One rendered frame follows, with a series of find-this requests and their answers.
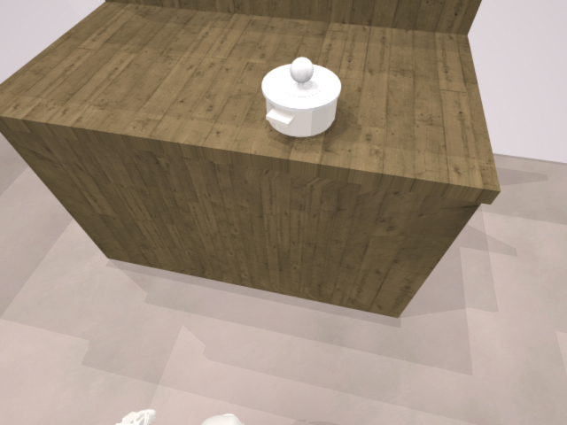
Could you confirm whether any knob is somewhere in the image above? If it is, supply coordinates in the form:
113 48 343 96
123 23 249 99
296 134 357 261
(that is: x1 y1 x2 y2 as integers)
290 58 314 83

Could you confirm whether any table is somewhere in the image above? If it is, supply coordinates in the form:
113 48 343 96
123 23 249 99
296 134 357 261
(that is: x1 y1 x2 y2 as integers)
0 0 501 318

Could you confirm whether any pot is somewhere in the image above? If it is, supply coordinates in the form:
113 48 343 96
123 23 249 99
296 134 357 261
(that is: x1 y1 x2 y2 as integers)
266 99 338 137

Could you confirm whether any lid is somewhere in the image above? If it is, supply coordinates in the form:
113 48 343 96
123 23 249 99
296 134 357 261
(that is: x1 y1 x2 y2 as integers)
261 64 341 112

